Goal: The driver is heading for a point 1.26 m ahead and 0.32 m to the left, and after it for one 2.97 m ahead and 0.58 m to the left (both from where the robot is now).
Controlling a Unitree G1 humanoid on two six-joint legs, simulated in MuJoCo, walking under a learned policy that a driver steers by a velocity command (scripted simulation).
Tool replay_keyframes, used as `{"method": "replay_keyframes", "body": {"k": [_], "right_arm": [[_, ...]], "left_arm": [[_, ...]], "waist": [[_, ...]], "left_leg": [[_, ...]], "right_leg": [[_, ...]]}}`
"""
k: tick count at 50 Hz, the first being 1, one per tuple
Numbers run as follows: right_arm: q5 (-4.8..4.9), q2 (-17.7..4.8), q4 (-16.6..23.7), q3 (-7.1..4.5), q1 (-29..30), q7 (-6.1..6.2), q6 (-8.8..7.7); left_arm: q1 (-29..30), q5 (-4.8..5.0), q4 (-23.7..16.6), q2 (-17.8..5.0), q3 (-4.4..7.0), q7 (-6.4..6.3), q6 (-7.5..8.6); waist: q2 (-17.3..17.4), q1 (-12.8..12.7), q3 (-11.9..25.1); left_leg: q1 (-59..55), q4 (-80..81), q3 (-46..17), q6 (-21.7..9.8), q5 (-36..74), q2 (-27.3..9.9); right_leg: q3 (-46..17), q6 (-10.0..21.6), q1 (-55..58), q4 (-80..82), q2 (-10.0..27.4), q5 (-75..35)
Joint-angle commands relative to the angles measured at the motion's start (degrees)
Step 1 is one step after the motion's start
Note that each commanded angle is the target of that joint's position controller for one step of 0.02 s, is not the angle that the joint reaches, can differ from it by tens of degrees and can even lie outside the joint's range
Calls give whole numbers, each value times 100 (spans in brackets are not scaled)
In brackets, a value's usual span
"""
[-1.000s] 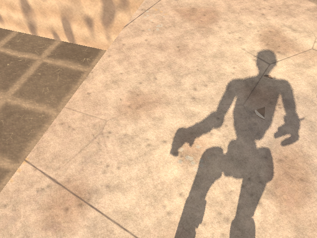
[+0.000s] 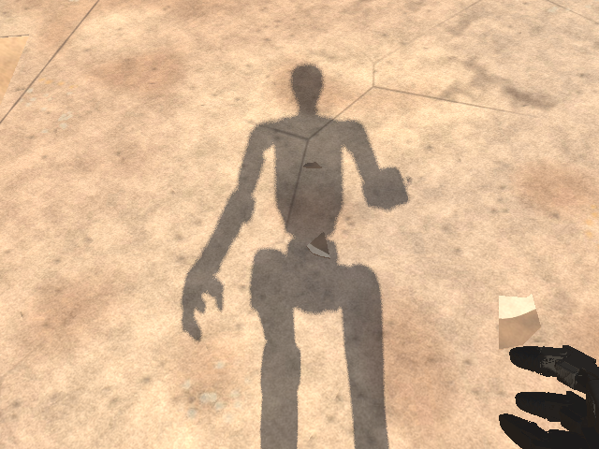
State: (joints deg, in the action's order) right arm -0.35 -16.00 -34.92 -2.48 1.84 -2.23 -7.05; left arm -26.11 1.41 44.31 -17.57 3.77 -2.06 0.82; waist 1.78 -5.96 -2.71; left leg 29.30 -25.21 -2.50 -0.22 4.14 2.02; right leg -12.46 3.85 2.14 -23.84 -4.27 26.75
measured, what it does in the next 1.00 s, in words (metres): walks ahead, turning left: left foot, then right foot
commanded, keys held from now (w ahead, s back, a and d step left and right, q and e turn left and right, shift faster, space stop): no key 0.10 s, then q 0.74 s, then w+q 0.16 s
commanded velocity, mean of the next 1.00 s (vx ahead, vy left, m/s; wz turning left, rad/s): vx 0.09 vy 0.00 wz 0.29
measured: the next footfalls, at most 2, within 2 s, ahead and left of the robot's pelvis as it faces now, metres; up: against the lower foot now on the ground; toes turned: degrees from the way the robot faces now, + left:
left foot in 0.02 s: +0.19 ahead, +0.12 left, +0.00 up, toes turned -3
right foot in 0.36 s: +0.19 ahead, -0.12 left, +0.00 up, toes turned +5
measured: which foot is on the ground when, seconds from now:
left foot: up 0.00-0.00, down 0.02-0.38, up 0.40-0.70, down 0.72-1.00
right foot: down 0.00-0.02, up 0.04-0.34, down 0.36-0.74, up 0.76-1.00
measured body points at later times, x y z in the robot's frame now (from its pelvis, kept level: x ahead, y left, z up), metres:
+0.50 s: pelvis +0.12 +0.00 +0.01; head +0.15 -0.01 +0.46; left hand +0.26 +0.28 -0.07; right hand +0.26 -0.28 -0.10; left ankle +0.11 +0.12 -0.67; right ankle +0.15 -0.12 -0.72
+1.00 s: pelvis +0.13 +0.05 +0.02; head +0.15 +0.08 +0.47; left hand +0.17 +0.37 -0.08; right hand +0.36 -0.17 -0.06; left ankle +0.10 +0.12 -0.72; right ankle +0.22 -0.10 -0.67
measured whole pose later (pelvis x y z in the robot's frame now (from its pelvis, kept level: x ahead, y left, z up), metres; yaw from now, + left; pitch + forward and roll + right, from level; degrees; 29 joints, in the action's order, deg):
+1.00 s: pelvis +0.13 +0.05 +0.02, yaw +23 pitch +2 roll -2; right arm 0.9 -17.1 -38.3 -3.0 -13.0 1.2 0.5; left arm -8.9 0.2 39.8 -18.6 5.1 -1.4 0.7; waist -1.2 1.1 -1.5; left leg 13.4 -23.5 -6.3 -4.4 -11.7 3.5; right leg -3.5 -4.2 -27.8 -49.6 0.2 17.1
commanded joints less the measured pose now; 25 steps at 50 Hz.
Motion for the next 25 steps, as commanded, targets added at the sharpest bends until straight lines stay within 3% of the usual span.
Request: {"method": "replay_keyframes", "body": {"k": [1, 2, 3, 4, 5, 6, 8, 10, 12, 14, 16, 18, 19, 20, 21, 22, 23, 25], "right_arm": [[-200, -1193, 62, -385, -1636, 124, -111], [-258, -1315, -40, -368, -1808, 91, -28], [-75, -1066, -41, -352, -1791, 46, 61], [-5, -693, 65, -249, -1396, 70, 124], [2, -457, 20, -147, -1064, 74, 172], [-19, -278, -58, -51, -911, 48, 184], [-79, -370, -257, -49, -657, 14, 191], [-64, -532, -354, -92, -504, 22, 216], [15, -860, -424, -203, -606, 63, 309], [106, -1078, -408, -271, -609, 99, 437], [159, -1077, -384, -265, -497, 136, 550], [186, -857, -419, -188, -574, 176, 605], [131, -657, -418, -118, -716, 171, 595], [156, -480, -341, -101, -895, 199, 595], [165, -666, -375, -150, -981, 231, 589], [172, -924, -406, -278, -1063, 241, 619], [190, -976, -544, -349, -1310, 263, 688], [177, -773, -590, -333, -1436, 304, 829]], "left_arm": [[520, -146, -685, -459, 87, -2, 54], [-759, -188, -532, 98, -67, 39, 70], [-1066, -34, -337, -670, 51, 64, 42], [-274, 49, -403, -957, 144, 51, -14], [257, 10, -503, -968, 142, 7, -65], [520, -67, -545, -846, 123, -16, -117], [447, -149, -598, -444, 29, 8, -184], [531, -218, -639, -152, -79, -15, -156], [660, -210, -657, -229, -79, -35, -157], [873, -170, -713, -447, -12, -43, -234], [1145, -202, -822, -463, 12, -33, -268], [1255, -261, -960, -506, 44, -37, -217], [1131, -311, -1048, -777, 100, -77, -191], [1190, -355, -992, -1153, 211, -76, -203], [1289, -379, -1040, -1019, 203, -54, -179], [1406, -383, -1101, -796, 134, -62, -122], [1626, -333, -1142, -638, 82, -63, -70], [1902, -205, -1137, -574, 81, -52, -15]], "waist": [[-421, 1151, 1853], [1479, 540, 2794], [1136, 614, 3050], [570, 764, 2099], [101, 743, 1456], [-14, 669, 1055], [354, 328, 709], [524, 276, 718], [556, 366, 1014], [512, 434, 982], [499, 406, 641], [424, 318, 437], [-9, 306, 534], [-1189, 559, 462], [-1687, 438, 450], [-1517, 421, 425], [-1144, 570, 463], [-881, 657, 481]], "left_leg": [[-3624, -308, -768, -724, 1980, -1094], [-5433, -626, -2925, -1831, 3972, -2779], [-5167, -208, -3611, -2000, 2288, -2831], [-4379, 39, -2685, -1742, 1644, -2413], [-3558, 186, -1967, -1510, 1594, -2046], [-2828, 332, -1589, -1430, 1819, -1755], [-1755, 673, -1084, -1310, 1825, -1344], [-1425, 695, -841, -1374, 2427, -1203], [-1586, 664, -982, -1414, 1996, -1258], [-1451, 763, -1217, -1345, 426, -1282], [-982, 821, -1432, -1161, -1193, -1143], [-532, 601, -1561, -807, -2013, -884], [-268, 86, -1437, -523, -2371, -659], [46, -750, -446, -188, -3025, 39], [49, -1960, 51, 41, -3518, 202], [269, -3109, -53, 195, -3873, 59], [329, -3702, -163, 303, -3804, -10], [507, -3873, -141, 479, -3371, -177]], "right_leg": [[-393, -152, -1401, -2728, 521, -3799], [-158, -533, -3045, -4775, -475, 1587], [-301, -648, -3389, -5560, -149, 1260], [-47, -735, -3657, -5596, 124, 841], [208, -793, -3639, -5279, 316, 481], [248, -830, -3407, -4899, 453, 311], [526, -844, -2579, -3727, 653, 41], [819, -909, -2056, -2537, 593, 103], [875, -896, -1679, -1866, 508, -518], [899, -796, -1468, -1482, 410, -1012], [949, -624, -1239, -974, 323, -1348], [823, -372, -807, -295, 469, -1613], [270, -124, -482, 41, 1151, -1774], [-394, 383, -770, 424, 1816, -1625], [-992, 908, -1006, 779, 2400, -2046], [-997, 1127, -958, 701, 2540, -2856], [-590, 1037, -914, 528, 2360, -3493], [38, 832, -693, 306, 2135, -4190]]}}
Keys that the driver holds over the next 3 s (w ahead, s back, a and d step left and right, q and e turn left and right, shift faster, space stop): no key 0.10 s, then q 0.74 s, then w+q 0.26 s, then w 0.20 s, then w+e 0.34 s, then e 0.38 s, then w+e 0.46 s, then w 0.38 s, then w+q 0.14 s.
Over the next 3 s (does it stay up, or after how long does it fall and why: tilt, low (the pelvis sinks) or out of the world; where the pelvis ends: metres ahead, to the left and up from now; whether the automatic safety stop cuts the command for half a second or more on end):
stays up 0.87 0.22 0.00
